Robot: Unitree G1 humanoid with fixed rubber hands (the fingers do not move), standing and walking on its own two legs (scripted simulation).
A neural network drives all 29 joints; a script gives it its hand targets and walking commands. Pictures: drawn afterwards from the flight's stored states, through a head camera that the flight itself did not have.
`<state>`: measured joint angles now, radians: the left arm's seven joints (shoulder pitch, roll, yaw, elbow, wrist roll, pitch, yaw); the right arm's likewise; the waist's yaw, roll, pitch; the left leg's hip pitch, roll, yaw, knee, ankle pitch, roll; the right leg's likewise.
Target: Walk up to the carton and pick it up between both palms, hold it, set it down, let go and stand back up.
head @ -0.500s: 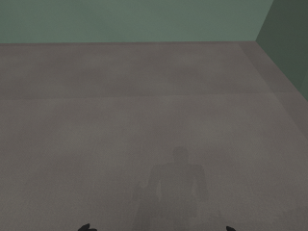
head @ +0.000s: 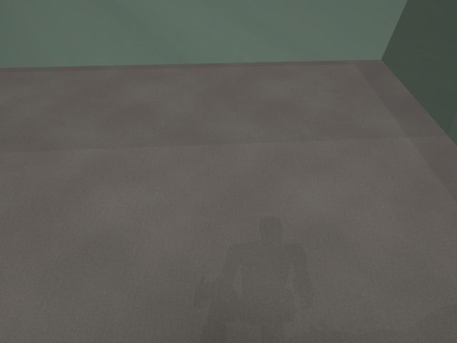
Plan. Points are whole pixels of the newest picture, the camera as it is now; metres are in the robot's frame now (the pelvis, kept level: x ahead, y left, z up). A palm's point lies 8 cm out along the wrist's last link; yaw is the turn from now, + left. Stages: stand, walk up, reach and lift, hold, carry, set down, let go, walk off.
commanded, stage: stand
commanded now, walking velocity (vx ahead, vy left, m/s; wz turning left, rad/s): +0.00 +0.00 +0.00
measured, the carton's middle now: out of the picture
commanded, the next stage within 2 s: walk up in 1.84 s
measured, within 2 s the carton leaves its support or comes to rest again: neither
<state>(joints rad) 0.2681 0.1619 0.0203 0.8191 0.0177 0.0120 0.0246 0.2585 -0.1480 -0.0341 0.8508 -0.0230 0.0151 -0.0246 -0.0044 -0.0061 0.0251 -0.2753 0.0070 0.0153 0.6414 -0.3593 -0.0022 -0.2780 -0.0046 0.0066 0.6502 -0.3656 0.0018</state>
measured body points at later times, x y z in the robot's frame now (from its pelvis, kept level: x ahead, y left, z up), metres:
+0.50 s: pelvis +0.02 +0.01 +0.01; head +0.04 +0.01 +0.46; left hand +0.04 +0.22 -0.15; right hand +0.04 -0.22 -0.14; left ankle -0.01 +0.12 -0.72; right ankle -0.01 -0.12 -0.72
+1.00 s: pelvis +0.02 +0.01 +0.01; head +0.03 +0.01 +0.46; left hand +0.01 +0.21 -0.15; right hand +0.01 -0.19 -0.15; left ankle -0.01 +0.12 -0.72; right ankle -0.01 -0.12 -0.72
